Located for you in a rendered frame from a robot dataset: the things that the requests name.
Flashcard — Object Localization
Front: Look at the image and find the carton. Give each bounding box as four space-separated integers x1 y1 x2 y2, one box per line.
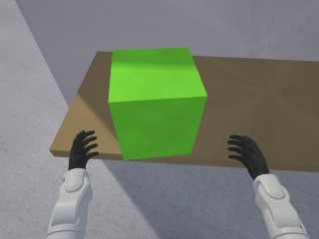
108 47 207 160

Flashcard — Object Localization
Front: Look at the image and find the robot left forearm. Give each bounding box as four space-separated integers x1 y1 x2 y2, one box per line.
46 168 93 239

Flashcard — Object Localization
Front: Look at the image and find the table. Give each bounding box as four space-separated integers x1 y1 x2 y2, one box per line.
49 51 319 172

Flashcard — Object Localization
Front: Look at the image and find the robot right forearm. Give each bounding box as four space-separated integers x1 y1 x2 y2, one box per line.
252 173 310 239

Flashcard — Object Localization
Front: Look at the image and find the robot right hand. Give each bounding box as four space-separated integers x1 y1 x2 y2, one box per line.
227 134 270 180

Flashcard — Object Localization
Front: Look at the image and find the robot left hand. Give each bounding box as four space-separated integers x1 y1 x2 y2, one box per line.
68 130 99 170

